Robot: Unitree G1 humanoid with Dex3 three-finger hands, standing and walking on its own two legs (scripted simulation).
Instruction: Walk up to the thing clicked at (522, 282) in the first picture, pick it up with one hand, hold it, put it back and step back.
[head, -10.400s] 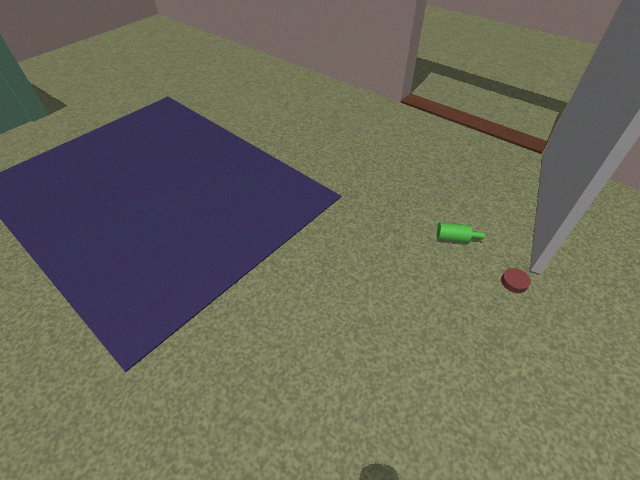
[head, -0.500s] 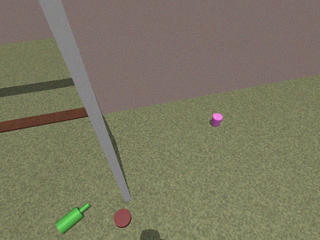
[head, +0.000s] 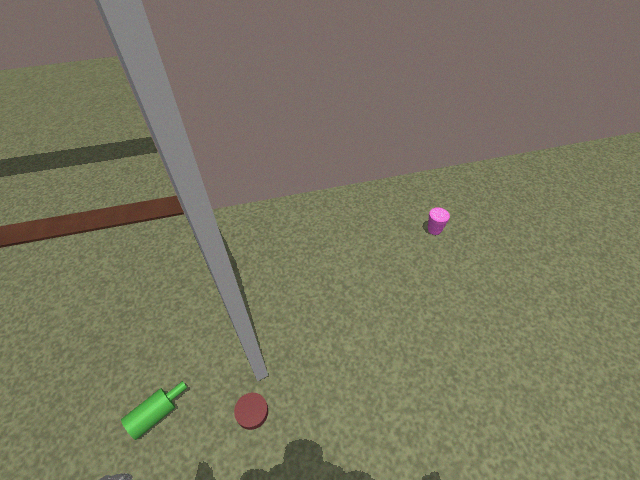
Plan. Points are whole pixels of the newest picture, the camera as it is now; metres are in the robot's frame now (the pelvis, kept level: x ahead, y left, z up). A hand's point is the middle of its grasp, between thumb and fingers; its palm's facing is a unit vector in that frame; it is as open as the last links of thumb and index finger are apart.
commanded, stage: walk up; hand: left
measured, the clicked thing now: (251, 410) +0.40 +0.25 -0.76
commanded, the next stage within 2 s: stand in 1.02 s
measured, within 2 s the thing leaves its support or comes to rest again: neither
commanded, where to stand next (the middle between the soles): +0.02 +0.01 m, yaw +0 degrees
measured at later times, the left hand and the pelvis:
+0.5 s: hand out of the picture +0.08 +0.26 -0.16, palm faces +0.00 -0.93 -0.36, open 7.4 cm; pelvis +0.00 +0.00 +0.00, yaw +1 degrees
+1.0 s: hand out of the picture +0.09 +0.26 -0.15, palm faces +0.00 -0.93 -0.37, open 7.4 cm; pelvis +0.00 +0.00 +0.00, yaw +1 degrees
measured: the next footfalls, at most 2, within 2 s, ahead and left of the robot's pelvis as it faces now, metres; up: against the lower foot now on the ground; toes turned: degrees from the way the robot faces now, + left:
none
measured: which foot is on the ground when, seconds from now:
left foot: down 0.00-1.00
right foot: down 0.00-1.00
